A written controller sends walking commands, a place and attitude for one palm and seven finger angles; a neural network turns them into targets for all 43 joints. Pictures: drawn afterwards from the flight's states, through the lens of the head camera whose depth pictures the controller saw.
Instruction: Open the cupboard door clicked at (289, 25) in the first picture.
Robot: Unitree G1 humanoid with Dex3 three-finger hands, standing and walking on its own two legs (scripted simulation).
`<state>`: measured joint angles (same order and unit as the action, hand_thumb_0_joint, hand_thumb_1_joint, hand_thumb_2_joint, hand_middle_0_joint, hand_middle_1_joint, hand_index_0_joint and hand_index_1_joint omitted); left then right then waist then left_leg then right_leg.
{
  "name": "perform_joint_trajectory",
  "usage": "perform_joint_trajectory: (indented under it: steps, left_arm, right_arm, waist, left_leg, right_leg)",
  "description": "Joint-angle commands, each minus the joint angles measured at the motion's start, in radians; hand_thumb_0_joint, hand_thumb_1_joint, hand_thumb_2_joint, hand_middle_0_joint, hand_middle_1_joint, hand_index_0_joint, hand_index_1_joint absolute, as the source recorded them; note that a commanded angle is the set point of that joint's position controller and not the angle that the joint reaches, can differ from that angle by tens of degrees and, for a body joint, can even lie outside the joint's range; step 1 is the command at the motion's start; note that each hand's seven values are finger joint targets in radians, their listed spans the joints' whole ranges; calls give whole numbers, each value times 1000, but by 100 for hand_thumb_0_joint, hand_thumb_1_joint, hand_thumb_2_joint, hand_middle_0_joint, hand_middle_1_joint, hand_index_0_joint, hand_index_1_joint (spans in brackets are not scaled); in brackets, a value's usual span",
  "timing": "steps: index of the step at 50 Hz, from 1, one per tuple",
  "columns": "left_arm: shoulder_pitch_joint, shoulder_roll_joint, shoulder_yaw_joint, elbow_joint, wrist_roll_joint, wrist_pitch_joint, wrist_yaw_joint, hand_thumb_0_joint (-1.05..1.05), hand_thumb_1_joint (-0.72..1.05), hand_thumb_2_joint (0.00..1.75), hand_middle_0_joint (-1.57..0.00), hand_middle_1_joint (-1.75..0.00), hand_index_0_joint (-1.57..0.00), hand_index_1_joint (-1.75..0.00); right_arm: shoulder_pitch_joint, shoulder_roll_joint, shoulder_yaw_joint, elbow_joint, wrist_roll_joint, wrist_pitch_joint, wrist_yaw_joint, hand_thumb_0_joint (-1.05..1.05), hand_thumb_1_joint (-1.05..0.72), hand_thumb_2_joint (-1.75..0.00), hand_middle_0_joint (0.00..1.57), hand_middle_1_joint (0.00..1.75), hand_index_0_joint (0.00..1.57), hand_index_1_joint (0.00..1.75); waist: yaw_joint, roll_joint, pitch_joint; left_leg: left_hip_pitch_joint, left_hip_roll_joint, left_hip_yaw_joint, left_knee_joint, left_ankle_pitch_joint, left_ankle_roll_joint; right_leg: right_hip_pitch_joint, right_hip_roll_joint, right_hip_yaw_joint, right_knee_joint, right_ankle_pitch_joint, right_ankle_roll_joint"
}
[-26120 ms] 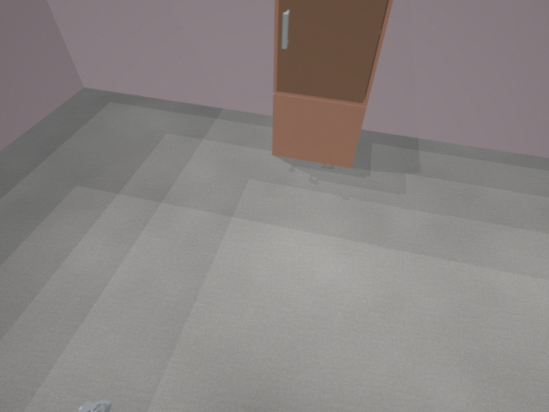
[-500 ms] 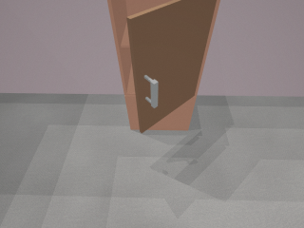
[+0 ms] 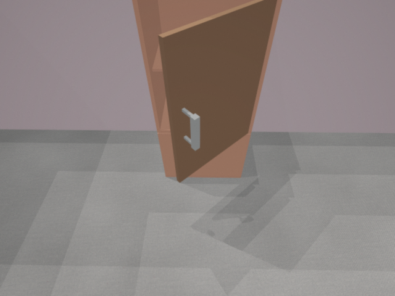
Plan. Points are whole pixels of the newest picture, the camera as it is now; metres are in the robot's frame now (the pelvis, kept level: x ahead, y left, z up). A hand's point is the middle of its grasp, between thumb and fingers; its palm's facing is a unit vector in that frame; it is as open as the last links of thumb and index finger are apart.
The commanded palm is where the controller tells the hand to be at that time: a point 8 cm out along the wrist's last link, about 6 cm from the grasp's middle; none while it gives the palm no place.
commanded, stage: look to check the result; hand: left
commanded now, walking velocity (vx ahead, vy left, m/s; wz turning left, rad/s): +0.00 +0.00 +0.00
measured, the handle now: (190, 129) +0.59 +0.05 -0.05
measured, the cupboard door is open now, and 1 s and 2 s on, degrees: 43 43 43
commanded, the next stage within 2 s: walk to a spot facing it in 0.50 s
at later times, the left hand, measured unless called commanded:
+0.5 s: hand out of the picture +0.07 +0.21 -0.16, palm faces +0.00 -0.95 -0.30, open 7.3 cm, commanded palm none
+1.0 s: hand out of the picture +0.08 +0.18 -0.18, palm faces -0.12 -0.97 -0.22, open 7.3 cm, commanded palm none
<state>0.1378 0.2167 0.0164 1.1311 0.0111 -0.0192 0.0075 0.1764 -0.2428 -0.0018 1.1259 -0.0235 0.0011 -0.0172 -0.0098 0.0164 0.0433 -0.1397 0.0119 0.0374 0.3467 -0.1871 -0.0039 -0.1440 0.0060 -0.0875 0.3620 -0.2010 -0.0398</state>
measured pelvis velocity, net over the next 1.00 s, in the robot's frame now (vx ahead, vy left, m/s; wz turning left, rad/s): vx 0.01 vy -0.01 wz -0.16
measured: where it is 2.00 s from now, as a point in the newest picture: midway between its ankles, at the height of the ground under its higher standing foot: outside the picture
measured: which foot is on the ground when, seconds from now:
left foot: down 0.00-1.00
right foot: down 0.00-1.00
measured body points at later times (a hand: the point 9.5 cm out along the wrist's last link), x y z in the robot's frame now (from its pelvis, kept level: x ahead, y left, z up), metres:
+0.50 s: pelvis +0.02 -0.01 +0.00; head +0.04 -0.03 +0.45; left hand +0.07 +0.26 -0.14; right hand +0.06 -0.28 -0.16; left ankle +0.00 +0.12 -0.75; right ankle +0.00 -0.09 -0.75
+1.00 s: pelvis +0.01 -0.01 -0.01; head +0.05 -0.02 +0.43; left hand +0.09 +0.23 -0.17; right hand +0.00 -0.26 -0.17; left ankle +0.00 +0.12 -0.75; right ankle -0.01 -0.09 -0.74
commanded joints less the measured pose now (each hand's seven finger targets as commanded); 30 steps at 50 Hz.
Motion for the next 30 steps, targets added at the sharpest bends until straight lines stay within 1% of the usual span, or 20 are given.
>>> perform_joint_trajectory:
  steps: [1, 3, 4, 5, 6, 9, 11, 12, 15, 17, 22, 23, 24, 25, 26, 27, 28, 29, 30]
  left_arm:
    - [16, 188, 31, -38, -2, -15, 17, 0, 90, 90, -20, -30, -20, -30]
    - [11, 193, 31, -36, -3, -15, 17, 0, 90, 90, -20, -30, -20, -30]
    - [16, 196, 32, -36, -3, -16, 17, 0, 90, 90, -20, -30, -20, -30]
    - [14, 195, 30, -34, -3, -16, 17, 0, 90, 90, -20, -30, -20, -30]
    - [14, 199, 30, -34, -3, -16, 17, 0, 90, 90, -20, -30, -20, -30]
    - [17, 205, 31, -31, -4, -17, 18, 0, 90, 90, -20, -30, -20, -30]
    - [12, 208, 29, -30, -4, -16, 18, 0, 90, 90, -20, -30, -20, -30]
    - [12, 212, 28, -29, -4, -16, 17, 0, 90, 90, -20, -30, -20, -30]
    - [8, 217, 28, -26, -4, -17, 18, 0, 90, 90, -20, -30, -20, -30]
    - [10, 218, 28, -27, -5, -17, 18, 0, 90, 90, -20, -30, -20, -30]
    - [4, 218, 27, -26, -4, -16, 19, 0, 90, 90, -20, -30, -20, -30]
    - [7, 221, 27, -27, -5, -17, 18, 0, 90, 90, -20, -30, -20, -30]
    - [7, 222, 30, -29, -3, -18, 19, 0, 90, 90, -20, -30, -20, -30]
    - [5, 219, 28, -28, -4, -17, 19, 0, 90, 90, -20, -30, -20, -30]
    - [5, 219, 28, -28, -5, -18, 19, 0, 90, 90, -20, -30, -20, -30]
    - [6, 221, 28, -29, -5, -19, 19, 0, 90, 90, -20, -30, -20, -30]
    - [6, 222, 28, -30, -5, -19, 19, 0, 90, 90, -20, -30, -20, -30]
    - [9, 222, 30, -33, -4, -20, 21, 0, 90, 90, -20, -30, -20, -30]
    - [3, 221, 30, -33, -4, -19, 20, 0, 90, 90, -20, -30, -20, -30]
  right_arm:
    - [11, -146, -26, -34, 2, -19, -9, 0, -90, -90, 20, 30, 20, 30]
    - [9, -153, -25, -34, 3, -19, -11, 0, -90, -90, 20, 30, 20, 30]
    - [7, -154, -26, -36, 5, -18, -11, 0, -90, -90, 20, 30, 20, 30]
    - [3, -153, -25, -34, 3, -17, -11, 0, -90, -90, 20, 30, 20, 30]
    - [7, -157, -25, -33, 3, -17, -11, 0, -90, -90, 20, 30, 20, 30]
    - [1, -164, -26, -36, 5, -14, -11, 0, -90, -90, 20, 30, 20, 30]
    - [-1, -164, -26, -32, 4, -14, -11, 0, -90, -90, 20, 30, 20, 30]
    - [-1, -168, -24, -31, 4, -14, -11, 0, -90, -90, 20, 30, 20, 30]
    - [-2, -170, -26, -33, 5, -12, -11, 0, -90, -90, 20, 30, 20, 30]
    - [-6, -173, -25, -31, 4, -13, -11, 0, -90, -90, 20, 30, 20, 30]
    - [-10, -173, -24, -30, 3, -12, -11, 0, -90, -90, 20, 30, 20, 30]
    - [-11, -178, -24, -30, 3, -13, -11, 0, -90, -90, 20, 30, 20, 30]
    - [-8, -177, -23, -34, 5, -13, -12, 0, -90, -90, 20, 30, 20, 30]
    - [-9, -173, -24, -31, 4, -13, -11, 0, -90, -90, 20, 30, 20, 30]
    - [-6, -174, -24, -31, 3, -13, -11, 0, -90, -90, 20, 30, 20, 30]
    - [-9, -175, -24, -30, 4, -14, -12, 0, -90, -90, 20, 30, 20, 30]
    - [-10, -177, -24, -33, 4, -14, -12, 0, -90, -90, 20, 30, 20, 30]
    - [-10, -175, -25, -33, 5, -12, -13, 0, -90, -90, 20, 30, 20, 30]
    - [-5, -175, -25, -32, 4, -12, -13, 0, -90, -90, 20, 30, 20, 30]
  waist:
    - [3, -1, -47]
    - [2, 4, -49]
    - [5, -5, -48]
    - [2, -6, -41]
    - [2, 2, -50]
    - [3, -17, -52]
    - [2, -3, -48]
    - [1, -12, -53]
    - [-1, -15, -50]
    - [2, -18, -55]
    - [2, -16, -35]
    - [2, -7, -41]
    - [3, -21, -53]
    - [2, -13, -49]
    - [1, -17, -58]
    - [2, -23, -57]
    - [2, -14, -54]
    - [3, -30, -52]
    - [-1, -25, -50]
  left_leg:
    - [10, 103, -98, -51, 144, 25]
    - [14, 105, -98, -53, 157, 24]
    - [18, 104, -96, -51, 158, 26]
    - [19, 105, -95, -52, 160, 25]
    - [22, 104, -94, -51, 159, 24]
    - [34, 104, -92, -49, 145, 25]
    - [33, 105, -91, -53, 149, 24]
    - [37, 106, -92, -53, 151, 23]
    - [39, 108, -88, -53, 151, 22]
    - [45, 108, -89, -54, 164, 22]
    - [40, 108, -86, -61, 152, 21]
    - [45, 108, -84, -58, 153, 19]
    - [49, 108, -85, -55, 161, 21]
    - [48, 108, -84, -57, 161, 20]
    - [51, 109, -84, -58, 165, 20]
    - [53, 108, -83, -55, 175, 19]
    - [54, 108, -82, -56, 171, 19]
    - [55, 108, -80, -52, 170, 19]
    - [48, 109, -79, -54, 166, 18]
  right_leg:
    - [32, -138, 132, -74, 160, -14]
    - [39, -138, 132, -72, 182, -15]
    - [39, -139, 128, -75, 186, -15]
    - [35, -140, 129, -75, 195, -15]
    - [44, -141, 133, -77, 198, -16]
    - [40, -139, 133, -86, 190, -16]
    - [43, -142, 136, -86, 198, -16]
    - [45, -140, 137, -85, 204, -16]
    - [46, -141, 135, -88, 213, -15]
    - [51, -141, 137, -85, 233, -15]
    - [43, -139, 138, -93, 216, -14]
    - [46, -141, 140, -93, 221, -15]
    - [54, -138, 138, -92, 232, -14]
    - [55, -142, 136, -92, 237, -13]
    - [60, -141, 137, -89, 243, -14]
    - [61, -142, 136, -88, 264, -13]
    - [59, -142, 140, -90, 265, -12]
    - [57, -139, 136, -92, 269, -10]
    - [61, -140, 137, -92, 267, -11]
